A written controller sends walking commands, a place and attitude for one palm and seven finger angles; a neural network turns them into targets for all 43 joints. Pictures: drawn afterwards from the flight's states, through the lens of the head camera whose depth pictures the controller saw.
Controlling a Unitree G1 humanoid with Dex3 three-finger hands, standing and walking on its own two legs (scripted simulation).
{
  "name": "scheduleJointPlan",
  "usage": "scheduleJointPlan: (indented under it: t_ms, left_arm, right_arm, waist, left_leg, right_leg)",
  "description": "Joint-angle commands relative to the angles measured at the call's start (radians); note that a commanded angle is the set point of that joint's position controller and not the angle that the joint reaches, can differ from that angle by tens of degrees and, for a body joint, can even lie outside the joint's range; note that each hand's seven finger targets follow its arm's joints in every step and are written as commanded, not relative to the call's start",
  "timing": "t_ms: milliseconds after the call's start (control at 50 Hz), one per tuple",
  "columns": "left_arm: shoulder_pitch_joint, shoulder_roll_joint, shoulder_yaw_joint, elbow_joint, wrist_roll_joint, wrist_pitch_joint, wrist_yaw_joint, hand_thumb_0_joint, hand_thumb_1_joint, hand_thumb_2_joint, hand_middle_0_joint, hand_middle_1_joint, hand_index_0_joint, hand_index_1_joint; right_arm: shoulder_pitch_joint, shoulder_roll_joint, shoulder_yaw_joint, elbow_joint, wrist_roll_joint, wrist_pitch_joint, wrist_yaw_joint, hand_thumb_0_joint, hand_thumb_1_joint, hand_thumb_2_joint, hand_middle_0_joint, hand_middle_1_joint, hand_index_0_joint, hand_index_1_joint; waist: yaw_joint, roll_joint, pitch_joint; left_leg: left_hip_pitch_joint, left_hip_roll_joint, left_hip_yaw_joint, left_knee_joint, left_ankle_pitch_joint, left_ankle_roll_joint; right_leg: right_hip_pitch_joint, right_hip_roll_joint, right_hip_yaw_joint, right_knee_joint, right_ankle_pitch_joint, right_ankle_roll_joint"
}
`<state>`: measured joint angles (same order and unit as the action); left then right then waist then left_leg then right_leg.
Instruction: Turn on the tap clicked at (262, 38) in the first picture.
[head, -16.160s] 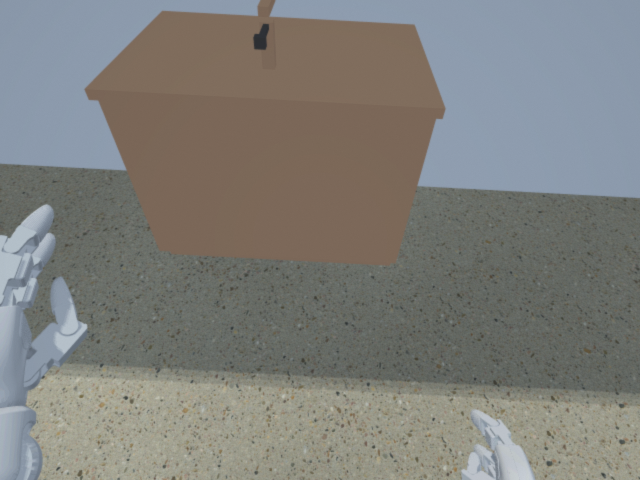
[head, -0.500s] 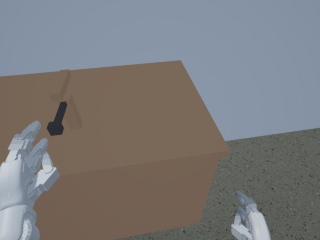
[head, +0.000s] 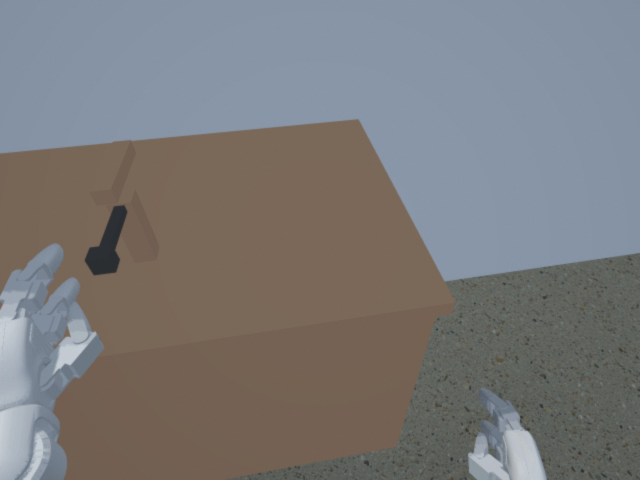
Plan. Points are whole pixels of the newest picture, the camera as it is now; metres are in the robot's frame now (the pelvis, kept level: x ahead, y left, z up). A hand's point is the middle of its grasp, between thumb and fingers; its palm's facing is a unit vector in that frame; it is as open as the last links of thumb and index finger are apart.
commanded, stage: reach beside the lever's end, fingers flat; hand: left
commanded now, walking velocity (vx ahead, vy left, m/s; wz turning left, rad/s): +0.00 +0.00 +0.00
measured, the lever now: (103, 260) +0.32 +0.34 +0.12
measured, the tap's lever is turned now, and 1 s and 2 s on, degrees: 0 0 1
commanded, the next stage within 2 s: push the lever round in 1.94 s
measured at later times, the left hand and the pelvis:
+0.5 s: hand (93, 310) +0.23 +0.29 +0.14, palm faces +0.52 -0.85 -0.10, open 7.5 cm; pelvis +0.00 +0.01 +0.00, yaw -1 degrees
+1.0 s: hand (86, 292) +0.26 +0.32 +0.13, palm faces +0.53 -0.84 -0.10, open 7.6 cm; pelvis +0.00 +0.01 +0.00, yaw -1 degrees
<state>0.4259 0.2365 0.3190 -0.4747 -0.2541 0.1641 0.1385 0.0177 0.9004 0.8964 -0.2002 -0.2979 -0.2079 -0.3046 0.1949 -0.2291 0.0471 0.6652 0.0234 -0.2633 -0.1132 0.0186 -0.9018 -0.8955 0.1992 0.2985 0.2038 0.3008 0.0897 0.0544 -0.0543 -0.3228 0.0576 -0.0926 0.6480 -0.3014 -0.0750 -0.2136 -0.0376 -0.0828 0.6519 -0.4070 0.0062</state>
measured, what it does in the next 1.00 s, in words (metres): stands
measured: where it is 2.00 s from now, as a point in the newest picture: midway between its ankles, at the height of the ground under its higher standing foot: outside the picture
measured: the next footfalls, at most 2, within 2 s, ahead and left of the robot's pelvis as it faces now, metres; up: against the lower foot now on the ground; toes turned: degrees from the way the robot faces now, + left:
none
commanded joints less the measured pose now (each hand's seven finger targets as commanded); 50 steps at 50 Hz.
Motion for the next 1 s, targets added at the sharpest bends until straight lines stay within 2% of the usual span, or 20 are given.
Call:
scheduleJointPlan:
  t_ms: [0, 20, 40, 160, 220, 260, 300, 320, 360, 420, 440, 520, 600, 620, 660, 720, 800, 860, 920, 980]
  left_arm:
    - [-0.165, 0.174, 0.099, -0.172, -0.001, -0.094, -0.014, 0.000, 0.900, 0.900, -0.200, -0.300, -0.200, -0.300]
    - [-0.170, 0.198, 0.127, -0.164, 0.003, -0.094, -0.014, 0.000, 0.900, 0.900, -0.200, -0.300, -0.200, -0.300]
    - [-0.193, 0.178, 0.098, -0.174, 0.006, -0.097, -0.016, 0.000, 0.900, 0.900, -0.200, -0.300, -0.200, -0.300]
    - [-0.238, 0.184, 0.114, -0.081, 0.003, -0.097, -0.017, 0.000, 0.900, 0.900, -0.198, -0.295, -0.198, -0.295]
    - [-0.255, 0.218, 0.152, -0.070, 0.008, -0.102, -0.011, 0.000, 0.900, 0.900, -0.196, -0.288, -0.196, -0.288]
    - [-0.254, 0.196, 0.130, -0.056, 0.009, -0.108, -0.014, 0.000, 0.900, 0.900, -0.194, -0.282, -0.194, -0.282]
    - [-0.271, 0.217, 0.155, -0.030, 0.002, -0.112, -0.017, 0.000, 0.900, 0.900, -0.192, -0.278, -0.192, -0.278]
    - [-0.281, 0.233, 0.170, -0.022, 0.007, -0.114, -0.015, 0.000, 0.900, 0.900, -0.192, -0.275, -0.192, -0.275]
    - [-0.308, 0.211, 0.143, -0.004, 0.010, -0.118, -0.016, 0.000, 0.900, 0.900, -0.190, -0.270, -0.190, -0.270]
    - [-0.333, 0.230, 0.155, 0.004, 0.019, -0.130, -0.015, 0.000, 0.900, 0.900, -0.187, -0.263, -0.187, -0.263]
    - [-0.342, 0.225, 0.151, 0.008, 0.019, -0.134, -0.015, 0.000, 0.900, 0.900, -0.187, -0.260, -0.187, -0.260]
    - [-0.360, 0.241, 0.168, 0.045, 0.019, -0.141, -0.021, 0.000, 0.900, 0.900, -0.183, -0.250, -0.183, -0.250]
    - [-0.354, 0.249, 0.183, 0.093, 0.013, -0.146, -0.032, 0.000, 0.900, 0.900, -0.180, -0.240, -0.180, -0.240]
    - [-0.367, 0.265, 0.198, 0.094, 0.015, -0.149, -0.030, 0.000, 0.900, 0.900, -0.179, -0.238, -0.179, -0.238]
    - [-0.394, 0.239, 0.170, 0.100, 0.018, -0.156, -0.034, 0.000, 0.900, 0.900, -0.178, -0.233, -0.178, -0.233]
    - [-0.416, 0.288, 0.219, 0.150, 0.015, -0.169, -0.039, 0.000, 0.900, 0.900, -0.175, -0.225, -0.175, -0.225]
    - [-0.520, 0.287, 0.189, 0.200, 0.019, -0.188, -0.060, 0.000, 0.900, 0.900, -0.172, -0.215, -0.172, -0.215]
    - [-0.534, 0.306, 0.205, 0.238, 0.025, -0.197, -0.068, 0.000, 0.900, 0.900, -0.169, -0.208, -0.169, -0.208]
    - [-0.553, 0.355, 0.248, 0.305, 0.021, -0.197, -0.079, 0.000, 0.900, 0.900, -0.167, -0.200, -0.167, -0.200]
    - [-0.611, 0.337, 0.218, 0.324, 0.024, -0.210, -0.088, 0.000, 0.900, 0.900, -0.164, -0.193, -0.164, -0.193]
  right_arm:
    - [-0.142, -0.106, -0.046, -0.158, 0.005, -0.066, -0.011, 0.000, -0.900, -0.900, 0.200, 0.300, 0.200, 0.300]
    - [-0.151, -0.108, -0.047, -0.152, 0.010, -0.065, -0.012, 0.000, -0.900, -0.900, 0.200, 0.300, 0.200, 0.300]
    - [-0.150, -0.103, -0.044, -0.157, 0.008, -0.065, -0.013, 0.000, -0.900, -0.900, 0.200, 0.300, 0.200, 0.300]
    - [-0.151, -0.108, -0.047, -0.143, 0.010, -0.063, -0.014, 0.000, -0.900, -0.900, 0.200, 0.300, 0.200, 0.300]
    - [-0.157, -0.110, -0.050, -0.137, 0.008, -0.057, -0.014, 0.000, -0.900, -0.900, 0.200, 0.300, 0.200, 0.300]
    - [-0.148, -0.110, -0.051, -0.141, 0.005, -0.056, -0.012, 0.000, -0.900, -0.900, 0.200, 0.300, 0.200, 0.300]
    - [-0.145, -0.115, -0.057, -0.135, 0.006, -0.051, -0.012, 0.000, -0.900, -0.900, 0.200, 0.300, 0.200, 0.300]
    - [-0.154, -0.112, -0.054, -0.129, 0.010, -0.047, -0.011, 0.000, -0.900, -0.900, 0.200, 0.300, 0.200, 0.300]
    - [-0.148, -0.111, -0.053, -0.131, 0.008, -0.047, -0.011, 0.000, -0.900, -0.900, 0.200, 0.300, 0.200, 0.300]
    - [-0.156, -0.112, -0.053, -0.127, 0.007, -0.047, -0.010, 0.000, -0.900, -0.900, 0.200, 0.300, 0.200, 0.300]
    - [-0.147, -0.113, -0.054, -0.128, 0.005, -0.046, -0.009, 0.000, -0.900, -0.900, 0.200, 0.300, 0.200, 0.300]
    - [-0.154, -0.116, -0.057, -0.120, 0.007, -0.039, -0.008, 0.000, -0.900, -0.900, 0.200, 0.300, 0.200, 0.300]
    - [-0.140, -0.121, -0.065, -0.119, 0.006, -0.032, -0.006, 0.000, -0.900, -0.900, 0.200, 0.300, 0.200, 0.300]
    - [-0.146, -0.119, -0.063, -0.118, 0.008, -0.028, -0.006, 0.000, -0.900, -0.900, 0.200, 0.300, 0.200, 0.300]
    - [-0.140, -0.116, -0.061, -0.119, 0.007, -0.029, -0.004, 0.000, -0.900, -0.900, 0.200, 0.300, 0.200, 0.300]
    - [-0.139, -0.123, -0.065, -0.106, 0.009, -0.024, -0.006, 0.000, -0.900, -0.900, 0.200, 0.300, 0.200, 0.300]
    - [-0.136, -0.127, -0.063, -0.098, 0.010, -0.027, -0.011, 0.000, -0.900, -0.900, 0.200, 0.300, 0.200, 0.300]
    - [-0.128, -0.131, -0.065, -0.094, 0.007, -0.027, -0.011, 0.000, -0.900, -0.900, 0.200, 0.300, 0.200, 0.300]
    - [-0.126, -0.135, -0.065, -0.086, 0.012, -0.018, -0.014, 0.000, -0.900, -0.900, 0.200, 0.300, 0.200, 0.300]
    - [-0.116, -0.138, -0.066, -0.089, 0.010, -0.019, -0.012, 0.000, -0.900, -0.900, 0.200, 0.300, 0.200, 0.300]
  waist:
    - [-0.012, -0.037, -0.033]
    - [-0.005, -0.004, -0.039]
    - [-0.012, 0.006, -0.044]
    - [-0.016, -0.036, -0.033]
    - [-0.008, 0.004, -0.063]
    - [-0.015, -0.029, -0.069]
    - [-0.015, -0.027, -0.079]
    - [-0.012, 0.008, -0.076]
    - [-0.021, -0.004, -0.060]
    - [-0.018, 0.025, -0.079]
    - [-0.025, 0.002, -0.082]
    - [-0.022, 0.018, -0.084]
    - [-0.023, -0.019, -0.100]
    - [-0.018, 0.011, -0.097]
    - [-0.028, 0.006, -0.096]
    - [-0.027, -0.003, -0.094]
    - [-0.046, 0.015, -0.082]
    - [-0.043, 0.018, -0.117]
    - [-0.038, 0.024, -0.108]
    - [-0.049, 0.022, -0.127]
  left_leg:
    - [0.088, -0.071, 0.074, -0.076, 0.155, 0.082]
    - [0.090, -0.073, 0.075, -0.083, 0.149, 0.080]
    - [0.095, -0.075, 0.077, -0.085, 0.152, 0.081]
    - [0.088, -0.073, 0.073, -0.098, 0.140, 0.080]
    - [0.101, -0.075, 0.076, -0.102, 0.160, 0.078]
    - [0.105, -0.073, 0.078, -0.098, 0.181, 0.080]
    - [0.103, -0.073, 0.082, -0.098, 0.186, 0.079]
    - [0.105, -0.073, 0.082, -0.103, 0.178, 0.078]
    - [0.099, -0.072, 0.079, -0.105, 0.172, 0.077]
    - [0.114, -0.073, 0.078, -0.111, 0.177, 0.077]
    - [0.113, -0.073, 0.078, -0.109, 0.181, 0.078]
    - [0.114, -0.072, 0.080, -0.112, 0.191, 0.076]
    - [0.106, -0.070, 0.082, -0.107, 0.212, 0.076]
    - [0.110, -0.073, 0.082, -0.111, 0.214, 0.076]
    - [0.109, -0.072, 0.080, -0.108, 0.205, 0.075]
    - [0.100, -0.072, 0.080, -0.107, 0.200, 0.077]
    - [0.099, -0.074, 0.078, -0.108, 0.158, 0.078]
    - [0.104, -0.076, 0.077, -0.103, 0.180, 0.080]
    - [0.085, -0.077, 0.079, -0.103, 0.172, 0.079]
    - [0.091, -0.077, 0.076, -0.100, 0.169, 0.080]
  right_leg:
    - [-0.098, 0.023, -0.004, -0.149, 0.246, -0.007]
    - [-0.087, 0.025, -0.002, -0.153, 0.233, -0.011]
    - [-0.092, 0.021, -0.002, -0.151, 0.235, -0.010]
    - [-0.089, 0.027, -0.004, -0.159, 0.221, -0.008]
    - [-0.069, 0.027, -0.004, -0.157, 0.242, -0.011]
    - [-0.069, 0.028, -0.007, -0.152, 0.269, -0.009]
    - [-0.062, 0.028, -0.004, -0.151, 0.279, -0.008]
    - [-0.059, 0.029, -0.001, -0.156, 0.265, -0.011]
    - [-0.072, 0.030, -0.006, -0.154, 0.258, -0.011]
    - [-0.065, 0.032, -0.005, -0.153, 0.257, -0.015]
    - [-0.067, 0.031, -0.007, -0.150, 0.265, -0.013]
    - [-0.060, 0.034, -0.007, -0.149, 0.278, -0.015]
    - [-0.052, 0.035, -0.009, -0.143, 0.303, -0.014]
    - [-0.049, 0.035, -0.006, -0.145, 0.305, -0.016]
    - [-0.062, 0.035, -0.008, -0.143, 0.296, -0.015]
    - [-0.061, 0.039, -0.005, -0.145, 0.291, -0.015]
    - [-0.089, 0.039, -0.001, -0.151, 0.242, -0.015]
    - [-0.073, 0.040, -0.001, -0.142, 0.270, -0.016]
    - [-0.073, 0.041, 0.001, -0.144, 0.267, -0.016]
    - [-0.081, 0.043, 0.001, -0.139, 0.264, -0.016]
